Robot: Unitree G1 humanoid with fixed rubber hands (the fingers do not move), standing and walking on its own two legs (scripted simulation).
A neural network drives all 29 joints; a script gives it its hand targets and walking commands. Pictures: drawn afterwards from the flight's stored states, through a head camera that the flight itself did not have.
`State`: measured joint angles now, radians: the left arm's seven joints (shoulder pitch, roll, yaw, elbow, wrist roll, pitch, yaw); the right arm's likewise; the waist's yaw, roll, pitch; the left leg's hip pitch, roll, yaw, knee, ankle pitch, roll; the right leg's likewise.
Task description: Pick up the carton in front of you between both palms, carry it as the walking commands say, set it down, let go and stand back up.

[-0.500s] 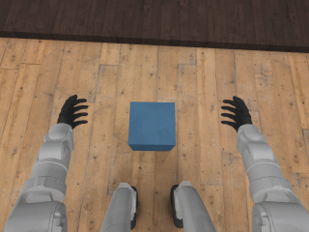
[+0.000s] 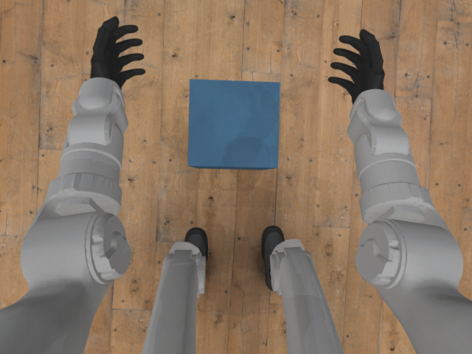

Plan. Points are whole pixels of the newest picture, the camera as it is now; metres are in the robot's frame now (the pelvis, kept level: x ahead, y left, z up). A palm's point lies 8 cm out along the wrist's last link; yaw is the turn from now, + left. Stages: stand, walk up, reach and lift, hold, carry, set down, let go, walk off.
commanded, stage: reach and lift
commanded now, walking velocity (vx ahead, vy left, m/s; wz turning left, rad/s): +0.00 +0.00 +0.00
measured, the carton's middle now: (232, 132) +0.49 +0.00 -0.50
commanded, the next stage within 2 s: none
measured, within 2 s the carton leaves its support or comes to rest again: leaves its support in 1.54 s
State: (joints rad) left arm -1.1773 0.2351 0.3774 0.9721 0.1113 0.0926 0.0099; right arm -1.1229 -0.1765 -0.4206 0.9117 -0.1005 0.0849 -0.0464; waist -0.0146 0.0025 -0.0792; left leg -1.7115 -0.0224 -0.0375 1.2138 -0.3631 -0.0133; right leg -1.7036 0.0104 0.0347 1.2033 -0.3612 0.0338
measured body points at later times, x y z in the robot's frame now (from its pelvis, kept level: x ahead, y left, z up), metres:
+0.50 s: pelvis -0.04 +0.00 -0.20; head +0.32 +0.00 +0.06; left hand +0.51 +0.19 -0.37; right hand +0.50 -0.19 -0.37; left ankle +0.07 +0.12 -0.59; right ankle +0.07 -0.13 -0.59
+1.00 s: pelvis -0.04 +0.00 -0.25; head +0.33 +0.00 -0.01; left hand +0.53 +0.17 -0.44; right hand +0.51 -0.19 -0.44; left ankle +0.06 +0.12 -0.59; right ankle +0.06 -0.13 -0.59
